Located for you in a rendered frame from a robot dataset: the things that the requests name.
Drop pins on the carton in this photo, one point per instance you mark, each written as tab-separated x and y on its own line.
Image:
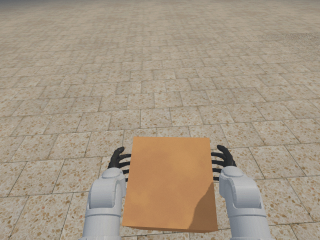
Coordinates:
170	185

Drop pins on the robot left hand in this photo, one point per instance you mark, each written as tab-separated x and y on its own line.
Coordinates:
115	159

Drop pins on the robot left forearm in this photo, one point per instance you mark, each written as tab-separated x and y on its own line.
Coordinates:
104	206

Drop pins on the robot right forearm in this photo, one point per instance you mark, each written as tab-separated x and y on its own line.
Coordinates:
244	205

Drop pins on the robot right hand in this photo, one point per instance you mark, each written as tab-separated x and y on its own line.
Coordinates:
226	156

